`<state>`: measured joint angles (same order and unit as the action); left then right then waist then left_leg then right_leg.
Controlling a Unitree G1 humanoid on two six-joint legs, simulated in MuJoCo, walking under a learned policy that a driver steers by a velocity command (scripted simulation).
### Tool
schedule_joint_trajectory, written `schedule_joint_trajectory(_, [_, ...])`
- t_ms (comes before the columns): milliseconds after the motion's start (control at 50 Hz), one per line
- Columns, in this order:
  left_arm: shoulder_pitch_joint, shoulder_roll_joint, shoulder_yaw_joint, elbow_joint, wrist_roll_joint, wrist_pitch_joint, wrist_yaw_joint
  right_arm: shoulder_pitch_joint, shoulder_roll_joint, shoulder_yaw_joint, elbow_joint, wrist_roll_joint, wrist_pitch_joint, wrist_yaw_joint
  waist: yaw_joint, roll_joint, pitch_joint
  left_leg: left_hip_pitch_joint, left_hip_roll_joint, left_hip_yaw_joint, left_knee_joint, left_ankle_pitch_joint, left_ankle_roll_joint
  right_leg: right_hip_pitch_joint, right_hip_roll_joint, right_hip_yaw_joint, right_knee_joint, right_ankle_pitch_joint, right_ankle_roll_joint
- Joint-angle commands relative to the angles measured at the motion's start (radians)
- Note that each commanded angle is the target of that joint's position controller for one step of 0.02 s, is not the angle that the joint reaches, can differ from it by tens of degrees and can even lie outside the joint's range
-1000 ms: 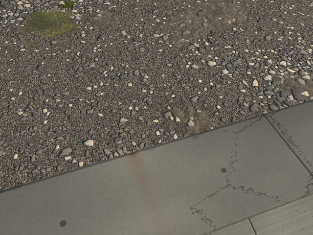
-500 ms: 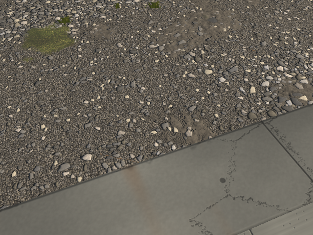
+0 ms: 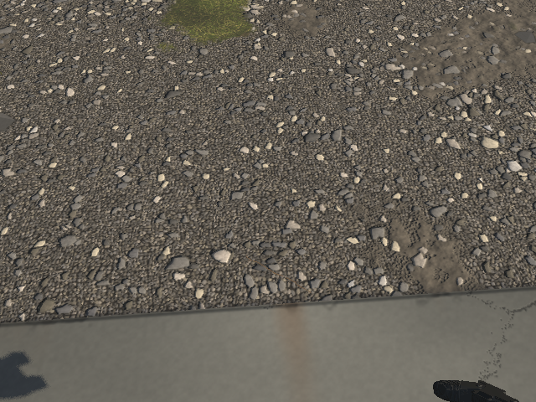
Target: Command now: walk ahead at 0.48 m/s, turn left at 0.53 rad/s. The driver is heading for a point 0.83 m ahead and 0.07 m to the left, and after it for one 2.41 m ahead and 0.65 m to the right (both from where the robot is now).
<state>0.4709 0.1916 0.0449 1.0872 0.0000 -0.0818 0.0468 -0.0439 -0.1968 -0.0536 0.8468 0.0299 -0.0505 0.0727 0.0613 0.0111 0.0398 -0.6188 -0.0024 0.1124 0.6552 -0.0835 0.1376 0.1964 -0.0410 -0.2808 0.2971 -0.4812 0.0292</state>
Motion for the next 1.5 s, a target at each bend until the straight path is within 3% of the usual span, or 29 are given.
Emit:
schedule_joint_trajectory(20, [-0.067,0.231,0.043,-0.079,-0.011,0.002,0.004,0.278,-0.199,-0.083,-0.006,0.000,0.000,-0.004,-0.244,-0.161,-0.126,0.486,-0.096,0.028,-0.080,-0.006,0.087,-0.203,-0.221,0.036,0.492,1.364,-0.088])
schedule_joint_trajectory(40, [-0.075,0.198,0.035,-0.108,0.004,-0.011,-0.004,0.397,-0.268,-0.109,0.016,-0.002,0.014,-0.030,-0.273,-0.032,-0.211,0.778,0.060,-0.243,-0.121,-0.053,0.146,-0.482,-0.151,0.051,0.836,0.836,-0.048])
schedule_joint_trajectory(60, [0.033,0.056,-0.006,-0.163,0.003,-0.048,-0.030,0.359,-0.339,-0.109,-0.018,-0.013,0.008,-0.037,-0.129,0.201,-0.368,1.067,0.345,-0.870,-0.237,-0.098,0.368,-0.857,0.077,0.213,1.223,-0.078,-0.001])
schedule_joint_trajectory(80, [-0.105,0.132,0.014,-0.206,-0.037,-0.094,-0.044,0.412,-0.261,-0.087,-0.002,-0.029,0.007,-0.040,-0.197,0.096,-0.404,1.046,0.340,-0.926,-0.378,-0.162,0.332,-0.955,0.054,0.407,1.278,-0.047,-0.036])
schedule_joint_trajectory(100, [-0.183,0.163,0.024,-0.238,-0.064,-0.105,-0.043,0.364,-0.194,-0.072,0.002,-0.025,-0.007,-0.041,-0.172,0.061,-0.244,0.918,0.301,-0.756,-0.385,-0.151,0.271,-1.021,0.000,0.395,1.219,0.025,-0.064])
schedule_joint_trajectory(120, [-0.205,0.167,0.030,-0.241,-0.051,-0.104,-0.031,0.263,-0.153,-0.057,-0.025,-0.014,-0.021,-0.035,-0.110,-0.053,-0.141,0.726,0.246,-0.630,-0.402,-0.075,0.224,-0.975,-0.045,0.386,1.117,0.095,-0.065])
schedule_joint_trajectory(200, [-0.162,0.157,0.053,-0.259,-0.005,-0.044,-0.017,0.200,-0.139,-0.043,-0.057,-0.021,-0.031,-0.050,-0.010,-0.020,-0.051,0.347,0.140,-0.431,-0.445,0.045,0.185,-0.780,-0.111,0.363,0.883,0.163,-0.016])
schedule_joint_trajectory(280, [-0.357,0.134,0.039,-0.341,0.018,-0.031,-0.010,0.302,-0.193,-0.058,-0.059,-0.018,-0.027,-0.082,-0.066,0.028,-0.015,0.278,0.084,-0.367,-0.438,0.088,0.153,-0.807,-0.072,0.325,0.578,0.409,0.024])
schedule_joint_trajectory(400, [-0.510,0.128,0.024,-0.402,0.000,-0.052,-0.049,0.433,-0.172,-0.051,-0.034,-0.001,-0.009,-0.089,-0.147,0.073,-0.040,0.386,0.103,-0.407,-0.320,0.005,0.097,-0.728,0.002,0.317,0.261,0.608,-0.005])
schedule_joint_trajectory(500, [-0.370,0.205,0.055,-0.401,0.004,-0.080,-0.075,0.432,-0.171,-0.045,-0.051,-0.015,0.010,-0.099,-0.051,0.121,-0.104,0.523,0.114,-0.468,-0.139,0.211,0.043,-0.516,0.024,0.308,0.159,0.472,-0.110])
schedule_joint_trajectory(520, [-0.218,0.254,0.069,-0.381,0.017,-0.082,-0.072,0.413,-0.144,-0.032,-0.073,-0.024,0.007,-0.095,0.018,0.050,-0.223,0.432,0.058,-0.395,0.098,0.156,0.005,-0.287,-0.098,0.418,0.195,0.528,-0.176])
schedule_joint_trajectory(540, [-0.050,0.326,0.098,-0.329,0.021,-0.069,-0.073,0.578,-0.082,-0.016,-0.061,0.000,-0.002,-0.092,0.013,-0.212,-0.402,0.081,-0.080,-0.266,0.485,-0.116,-0.077,0.119,-0.298,0.790,0.184,0.342,-0.347])
schedule_joint_trajectory(560, [-0.001,0.267,0.085,-0.304,-0.013,-0.056,-0.085,0.591,-0.121,-0.016,-0.053,0.005,-0.012,-0.087,0.026,-0.319,-0.399,-0.105,-0.086,-0.278,0.639,-0.496,-0.086,0.158,-0.369,1.062,0.027,0.076,-0.369])
schedule_joint_trajectory(580, [-0.057,0.202,0.065,-0.314,-0.028,-0.046,-0.080,0.470,-0.202,-0.039,-0.073,0.013,-0.015,-0.085,0.042,-0.185,-0.217,-0.209,-0.033,-0.294,0.722,-0.438,-0.078,0.038,-0.340,0.977,-0.001,-0.065,-0.312])
schedule_joint_trajectory(620, [-0.195,0.175,0.045,-0.341,0.004,-0.029,-0.077,0.332,-0.186,-0.036,-0.120,-0.010,-0.013,-0.087,-0.010,-0.047,-0.043,-0.169,0.039,-0.237,0.644,-0.286,-0.078,-0.258,-0.264,0.760,-0.047,0.121,-0.276])
schedule_joint_trajectory(680, [-0.237,0.136,0.034,-0.338,0.007,-0.032,-0.082,0.399,-0.141,-0.037,-0.101,-0.008,-0.002,-0.085,-0.076,-0.105,-0.049,-0.038,0.108,-0.213,0.485,-0.225,-0.093,-0.382,-0.178,0.597,-0.099,0.288,-0.257])
schedule_joint_trajectory(820, [-0.161,0.235,0.061,-0.267,0.004,-0.014,-0.055,0.200,-0.084,-0.011,-0.165,-0.036,-0.017,-0.075,-0.033,-0.088,-0.085,0.117,0.079,-0.123,0.082,0.126,-0.133,-0.421,-0.118,0.351,-0.104,0.701,-0.242])
schedule_joint_trajectory(980, [-0.144,0.216,0.052,-0.262,-0.026,0.023,-0.057,0.268,-0.171,-0.053,-0.165,-0.020,-0.046,-0.022,-0.109,-0.114,-0.079,0.243,0.037,-0.119,-0.011,-0.115,-0.053,-0.312,-0.188,0.443,0.222,0.840,-0.239])
schedule_joint_trajectory(1000, [-0.183,0.228,0.052,-0.276,-0.041,0.022,-0.056,0.418,-0.202,-0.072,-0.121,-0.026,-0.055,-0.016,-0.193,-0.084,-0.143,0.453,0.021,-0.089,-0.110,-0.008,-0.037,-0.399,-0.135,0.409,0.412,0.871,-0.213])
schedule_joint_trajectory(1020, [-0.130,0.178,0.039,-0.299,-0.036,0.014,-0.056,0.531,-0.311,-0.100,-0.102,-0.039,-0.058,-0.024,-0.198,0.114,-0.236,0.697,0.221,-0.325,-0.188,0.020,0.061,-0.618,-0.033,0.362,0.747,0.577,-0.152])
schedule_joint_trajectory(1040, [-0.023,0.117,0.028,-0.280,-0.009,-0.004,-0.060,0.510,-0.278,-0.079,-0.124,-0.018,-0.050,-0.025,-0.118,0.274,-0.239,0.820,0.349,-0.515,-0.179,0.167,0.123,-0.887,0.062,0.381,0.993,-0.086,-0.119])
schedule_joint_trajectory(1060, [-0.069,0.158,0.040,-0.303,-0.046,-0.016,-0.058,0.571,-0.261,-0.080,-0.090,-0.009,-0.048,-0.021,-0.155,0.297,-0.196,0.762,0.413,-0.685,-0.314,0.130,0.195,-1.036,0.095,0.432,1.071,-0.081,-0.115])
schedule_joint_trajectory(1100, [-0.175,0.211,0.064,-0.342,-0.053,0.020,-0.040,0.397,-0.160,-0.044,-0.115,-0.011,-0.054,-0.014,-0.093,0.086,-0.045,0.556,0.375,-0.473,-0.293,0.301,0.155,-1.037,0.025,0.437,1.066,0.011,-0.093])
schedule_joint_trajectory(1160, [-0.174,0.152,0.060,-0.369,-0.015,0.078,-0.029,0.255,-0.147,-0.041,-0.124,-0.026,-0.068,-0.033,-0.022,0.074,-0.009,0.370,0.320,-0.254,-0.336,0.408,0.087,-0.908,-0.034,0.404,0.869,0.140,-0.046])
schedule_joint_trajectory(1180, [-0.160,0.147,0.061,-0.363,0.006,0.083,-0.034,0.287,-0.176,-0.050,-0.114,-0.060,-0.072,-0.047,-0.036,0.025,-0.080,0.420,0.334,-0.227,-0.285,0.485,0.096,-0.890,-0.023,0.390,0.914,0.282,-0.043])
schedule_joint_trajectory(1240, [-0.303,0.146,0.062,-0.419,-0.022,0.062,-0.058,0.350,-0.185,-0.051,-0.098,-0.034,-0.072,-0.107,-0.076,0.095,-0.059,0.537,0.296,-0.140,-0.265,0.236,0.020,-1.043,-0.014,0.408,0.742,0.495,-0.053])
schedule_joint_trajectory(1320, [-0.429,0.129,0.060,-0.471,0.005,0.065,-0.115,0.390,-0.179,-0.050,-0.101,-0.028,-0.046,-0.169,-0.112,0.045,-0.040,0.364,0.240,0.013,-0.151,-0.045,-0.035,-0.825,0.041,0.325,0.395,0.962,-0.036])
schedule_joint_trajectory(1440, [-0.532,0.122,0.054,-0.483,-0.041,0.114,-0.157,0.450,-0.155,-0.055,-0.117,0.000,-0.007,-0.153,-0.180,0.024,0.043,0.404,0.313,0.008,0.158,-0.215,-0.085,-0.794,-0.018,0.327,0.193,0.967,-0.032])
schedule_joint_trajectory(1500, [-0.367,0.146,0.065,-0.373,-0.027,0.097,-0.150,0.463,-0.163,-0.048,-0.119,-0.007,0.012,-0.144,-0.133,-0.008,0.002,0.391,0.299,0.021,0.453,-0.162,-0.117,-0.602,-0.014,0.276,0.032,0.981,-0.041])
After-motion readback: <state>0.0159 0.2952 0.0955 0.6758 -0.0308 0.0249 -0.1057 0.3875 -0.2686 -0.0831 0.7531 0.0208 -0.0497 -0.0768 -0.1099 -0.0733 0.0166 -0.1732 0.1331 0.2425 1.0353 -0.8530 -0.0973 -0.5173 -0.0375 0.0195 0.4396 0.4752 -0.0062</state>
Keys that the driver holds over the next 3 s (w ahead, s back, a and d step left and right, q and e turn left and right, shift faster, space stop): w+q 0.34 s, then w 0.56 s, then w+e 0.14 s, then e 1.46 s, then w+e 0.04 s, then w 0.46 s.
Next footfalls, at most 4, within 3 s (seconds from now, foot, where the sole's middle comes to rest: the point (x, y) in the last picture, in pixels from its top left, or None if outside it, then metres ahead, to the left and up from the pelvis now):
0.04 left None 0.20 0.08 -0.75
0.50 right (329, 381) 0.51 -0.07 -0.75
1.00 left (206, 340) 0.59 0.24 -0.75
1.54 right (295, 271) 0.91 0.02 -0.93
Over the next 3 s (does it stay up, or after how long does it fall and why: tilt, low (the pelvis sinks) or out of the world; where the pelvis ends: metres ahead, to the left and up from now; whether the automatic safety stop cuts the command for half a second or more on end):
stays up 1.07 0.06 -0.17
